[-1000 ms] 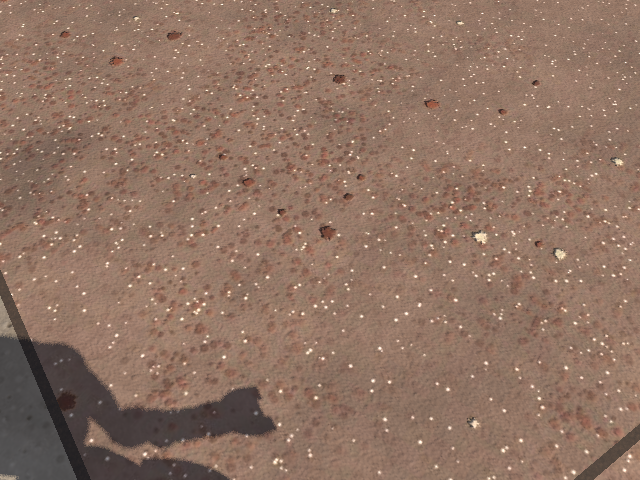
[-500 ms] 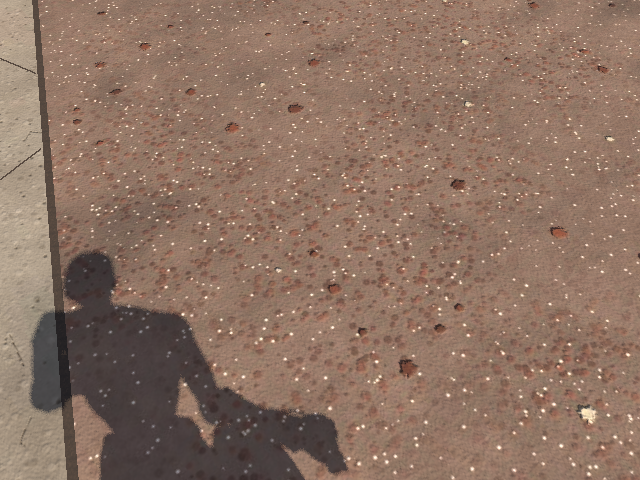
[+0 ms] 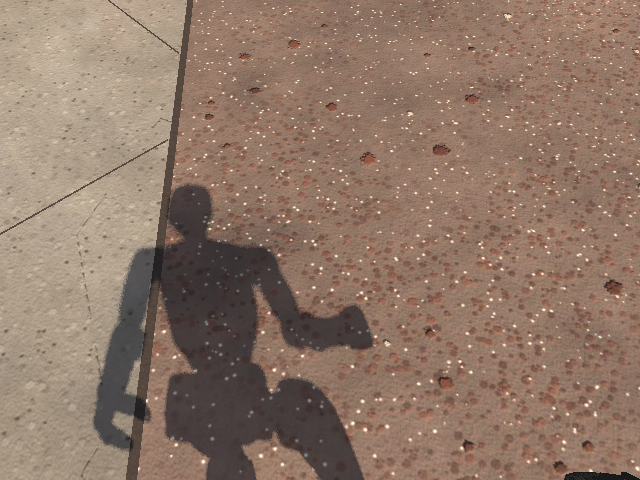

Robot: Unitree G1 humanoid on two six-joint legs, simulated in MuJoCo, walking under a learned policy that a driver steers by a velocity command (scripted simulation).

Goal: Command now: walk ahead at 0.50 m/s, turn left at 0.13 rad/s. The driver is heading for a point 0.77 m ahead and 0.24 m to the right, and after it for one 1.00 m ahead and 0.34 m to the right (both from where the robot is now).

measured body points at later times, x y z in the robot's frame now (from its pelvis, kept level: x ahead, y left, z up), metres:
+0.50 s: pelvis +0.28 -0.05 -0.01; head +0.32 -0.06 +0.44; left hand +0.47 +0.20 -0.10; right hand +0.31 -0.34 -0.14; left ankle +0.11 +0.09 -0.66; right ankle +0.38 -0.15 -0.73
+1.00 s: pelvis +0.56 -0.01 +0.00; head +0.59 +0.00 +0.44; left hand +0.57 +0.27 -0.14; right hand +0.76 -0.27 -0.08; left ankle +0.67 +0.09 -0.73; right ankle +0.39 -0.14 -0.69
